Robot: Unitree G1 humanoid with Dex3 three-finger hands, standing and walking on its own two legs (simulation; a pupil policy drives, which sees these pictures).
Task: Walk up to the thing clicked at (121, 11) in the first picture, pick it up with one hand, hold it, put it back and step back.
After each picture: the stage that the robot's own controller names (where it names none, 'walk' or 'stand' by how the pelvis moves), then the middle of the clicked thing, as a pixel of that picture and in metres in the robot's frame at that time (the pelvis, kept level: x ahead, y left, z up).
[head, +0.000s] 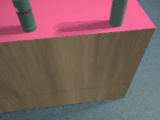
stand; (120, 0) +0.72 -0.14 +0.11
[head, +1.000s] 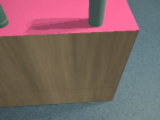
rise first; out of the picture +0.66 -0.01 +0.14
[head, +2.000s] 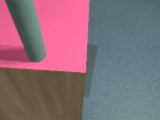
stand; (29, 30) +0.44 +0.23 +0.13
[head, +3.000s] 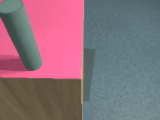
stand; (24, 40) +0.43 +0.23 +0.12
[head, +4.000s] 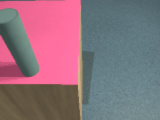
stand; (20, 47) +0.42 +0.23 +0.11
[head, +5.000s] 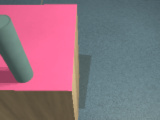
stand; (13, 53) +0.40 +0.26 +0.10
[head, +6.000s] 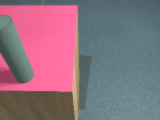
stand; (14, 54) +0.40 +0.26 +0.10
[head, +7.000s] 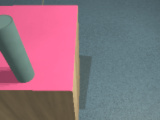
stand; (15, 53) +0.40 +0.26 +0.10
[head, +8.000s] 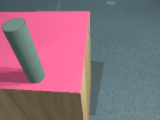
rise first; (27, 54) +0.40 +0.25 +0.11
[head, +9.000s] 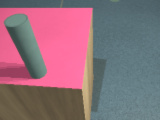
go down; (29, 50) +0.42 +0.25 +0.11
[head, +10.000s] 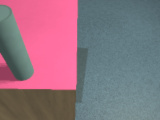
go down; (13, 49) +0.40 +0.22 +0.12
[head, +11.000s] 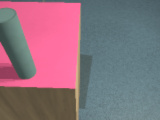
go down; (17, 48) +0.42 +0.23 +0.12
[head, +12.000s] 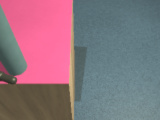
close in; (4, 43) +0.41 +0.25 +0.13
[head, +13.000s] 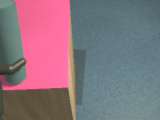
lift; (9, 46) +0.40 +0.23 +0.15
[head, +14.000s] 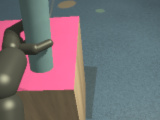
lift; (37, 27) +0.37 +0.14 +0.27
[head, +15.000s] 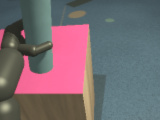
hold; (37, 27) +0.34 +0.14 +0.30
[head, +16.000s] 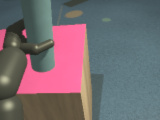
hold; (38, 26) +0.35 +0.13 +0.30
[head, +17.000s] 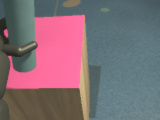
crouch; (21, 28) +0.37 +0.18 +0.27
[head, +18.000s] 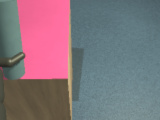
lower; (9, 41) +0.43 +0.24 +0.14
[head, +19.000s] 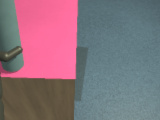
lower; (6, 33) +0.42 +0.25 +0.16
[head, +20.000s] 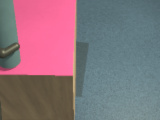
lower; (3, 29) +0.43 +0.25 +0.16
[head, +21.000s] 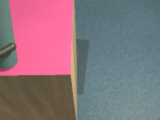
lower; out of the picture +0.44 +0.25 +0.16
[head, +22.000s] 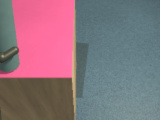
lower; (2, 33) +0.42 +0.25 +0.16
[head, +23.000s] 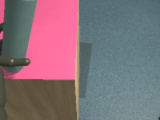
open; (16, 35) +0.41 +0.22 +0.16
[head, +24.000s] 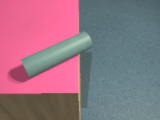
sink last; (58, 53) +0.45 +0.12 +0.05
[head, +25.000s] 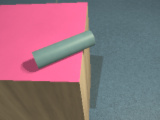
stand; (64, 48) +0.50 +0.13 +0.05
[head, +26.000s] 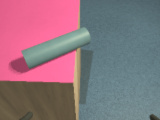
stand; (57, 47) +0.47 +0.13 +0.05
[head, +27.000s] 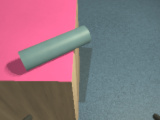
stand; (56, 46) +0.46 +0.13 +0.07
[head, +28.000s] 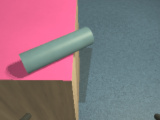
stand; (58, 48) +0.44 +0.12 +0.08
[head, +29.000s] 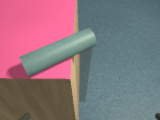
stand; (59, 51) +0.43 +0.11 +0.08
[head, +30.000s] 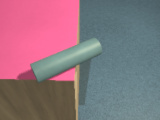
stand; (67, 59) +0.42 +0.09 +0.06
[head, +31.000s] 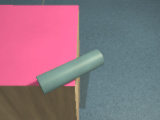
walk; (71, 70) +0.40 +0.08 +0.02
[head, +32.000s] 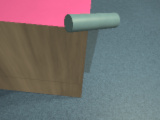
walk; (93, 21) +0.61 -0.03 +0.03
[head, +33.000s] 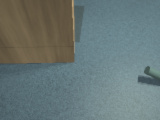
stand; (159, 75) +0.74 -0.61 -0.68
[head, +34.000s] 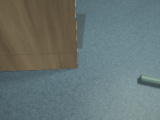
stand; (155, 81) +0.77 -0.59 -0.73
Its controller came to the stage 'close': yes
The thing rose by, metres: 0.20
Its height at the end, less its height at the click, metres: -0.85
